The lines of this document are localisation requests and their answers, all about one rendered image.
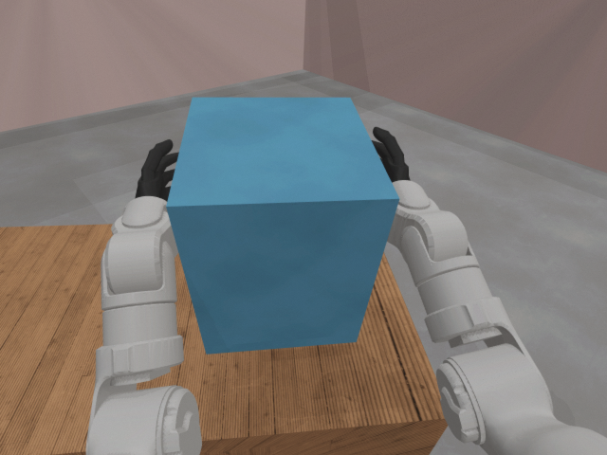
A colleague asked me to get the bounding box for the robot right hand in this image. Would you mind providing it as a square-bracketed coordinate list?
[372, 127, 411, 183]

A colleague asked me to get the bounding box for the robot left hand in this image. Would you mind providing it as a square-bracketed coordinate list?
[135, 139, 179, 201]

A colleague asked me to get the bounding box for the robot right forearm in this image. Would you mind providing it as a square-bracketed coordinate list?
[387, 180, 553, 413]

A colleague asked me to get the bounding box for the robot left upper arm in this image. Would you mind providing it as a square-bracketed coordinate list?
[87, 385, 202, 455]

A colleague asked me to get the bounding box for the robot left forearm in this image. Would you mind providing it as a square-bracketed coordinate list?
[86, 196, 184, 455]

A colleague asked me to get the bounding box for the robot right upper arm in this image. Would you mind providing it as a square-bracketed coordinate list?
[436, 343, 607, 455]

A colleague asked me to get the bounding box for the carton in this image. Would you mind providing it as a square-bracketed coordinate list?
[166, 98, 399, 355]

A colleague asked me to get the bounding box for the pedestal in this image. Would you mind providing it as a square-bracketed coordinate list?
[0, 224, 448, 455]

